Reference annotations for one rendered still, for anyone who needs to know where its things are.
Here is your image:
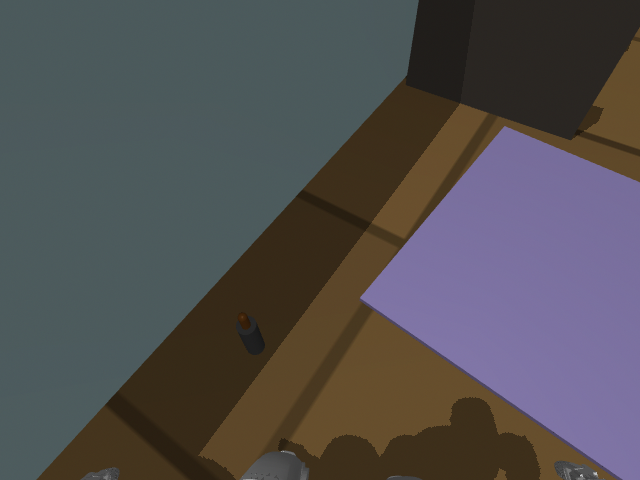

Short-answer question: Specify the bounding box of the bottle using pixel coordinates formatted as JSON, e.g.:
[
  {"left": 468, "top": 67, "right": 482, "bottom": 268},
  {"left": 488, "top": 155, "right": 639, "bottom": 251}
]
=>
[{"left": 236, "top": 313, "right": 265, "bottom": 355}]

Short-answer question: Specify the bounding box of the right robot hand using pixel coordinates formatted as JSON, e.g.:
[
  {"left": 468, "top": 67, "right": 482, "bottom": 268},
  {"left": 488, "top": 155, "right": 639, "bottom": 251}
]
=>
[{"left": 554, "top": 461, "right": 606, "bottom": 480}]

